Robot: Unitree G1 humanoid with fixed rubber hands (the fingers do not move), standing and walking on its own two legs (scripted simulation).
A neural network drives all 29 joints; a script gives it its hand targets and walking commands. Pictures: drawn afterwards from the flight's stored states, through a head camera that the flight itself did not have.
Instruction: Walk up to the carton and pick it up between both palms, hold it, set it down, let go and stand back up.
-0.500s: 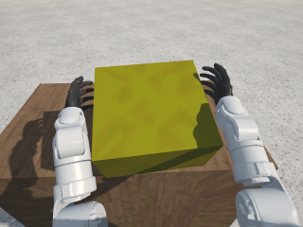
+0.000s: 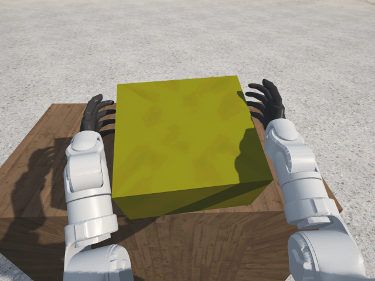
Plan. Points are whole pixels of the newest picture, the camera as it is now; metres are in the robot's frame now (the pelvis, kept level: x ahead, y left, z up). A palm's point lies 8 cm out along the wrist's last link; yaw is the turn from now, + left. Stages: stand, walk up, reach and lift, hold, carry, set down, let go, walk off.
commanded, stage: hold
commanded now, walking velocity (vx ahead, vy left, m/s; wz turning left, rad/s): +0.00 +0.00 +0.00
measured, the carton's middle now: (184, 145) +0.38 +0.00 +0.13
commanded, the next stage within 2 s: none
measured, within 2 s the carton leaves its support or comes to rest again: neither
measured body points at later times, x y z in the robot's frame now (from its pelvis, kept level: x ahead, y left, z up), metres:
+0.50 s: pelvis +0.01 +0.00 +0.00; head -0.04 +0.03 +0.45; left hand +0.37 +0.19 +0.19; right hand +0.38 -0.18 +0.21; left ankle +0.01 +0.12 -0.75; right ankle +0.04 -0.12 -0.75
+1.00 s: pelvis +0.00 +0.00 +0.00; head -0.04 +0.02 +0.45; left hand +0.37 +0.19 +0.19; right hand +0.37 -0.18 +0.21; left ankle +0.01 +0.12 -0.75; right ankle +0.04 -0.12 -0.75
